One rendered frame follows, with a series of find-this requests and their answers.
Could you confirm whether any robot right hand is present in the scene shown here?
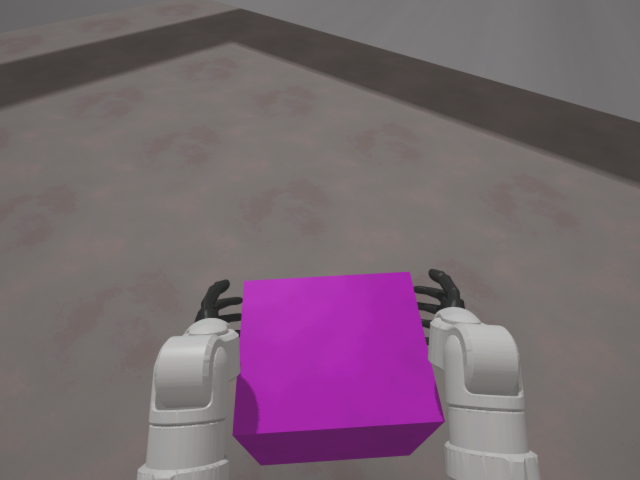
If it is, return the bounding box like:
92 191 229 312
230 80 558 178
413 269 465 346

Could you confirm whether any robot right forearm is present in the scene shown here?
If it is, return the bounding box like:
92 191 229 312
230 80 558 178
428 307 541 480

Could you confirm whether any carton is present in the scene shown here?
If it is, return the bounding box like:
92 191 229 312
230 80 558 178
233 272 445 465

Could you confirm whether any robot left hand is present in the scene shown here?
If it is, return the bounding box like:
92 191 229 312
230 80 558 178
194 280 243 337

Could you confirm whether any robot left forearm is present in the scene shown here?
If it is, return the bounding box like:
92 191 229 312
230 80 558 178
137 318 241 480

